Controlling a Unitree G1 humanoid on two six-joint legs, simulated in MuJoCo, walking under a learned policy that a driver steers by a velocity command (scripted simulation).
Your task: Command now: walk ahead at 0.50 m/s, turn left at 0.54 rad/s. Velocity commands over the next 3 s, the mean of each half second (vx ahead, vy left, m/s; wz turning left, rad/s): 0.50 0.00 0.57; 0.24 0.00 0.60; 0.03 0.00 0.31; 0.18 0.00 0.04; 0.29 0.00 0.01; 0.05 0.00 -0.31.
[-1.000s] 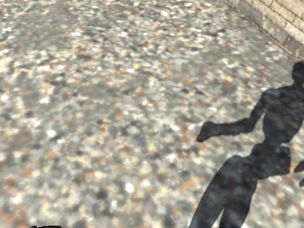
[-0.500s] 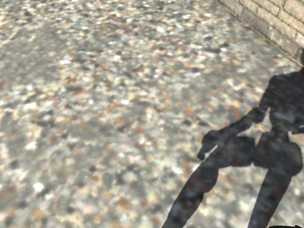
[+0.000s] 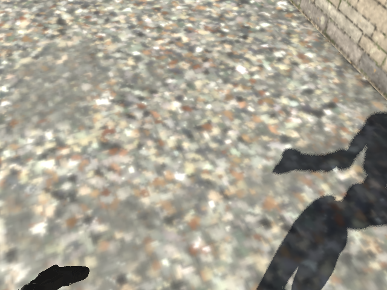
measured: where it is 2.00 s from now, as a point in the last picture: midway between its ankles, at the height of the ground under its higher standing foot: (147, 275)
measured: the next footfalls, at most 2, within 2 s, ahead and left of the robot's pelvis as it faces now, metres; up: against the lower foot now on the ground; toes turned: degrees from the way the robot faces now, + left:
right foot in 0.12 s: +0.25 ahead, -0.14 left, +0.00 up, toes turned +10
left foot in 0.64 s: +0.46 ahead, +0.19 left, +0.00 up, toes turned +25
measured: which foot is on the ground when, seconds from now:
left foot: down 0.00-0.12, up 0.14-0.62, down 0.64-1.00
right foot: up 0.00-0.10, down 0.12-0.62, up 0.64-1.00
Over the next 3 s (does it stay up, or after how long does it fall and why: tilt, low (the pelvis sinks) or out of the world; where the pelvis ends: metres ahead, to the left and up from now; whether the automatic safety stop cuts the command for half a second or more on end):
stays up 0.76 0.33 0.00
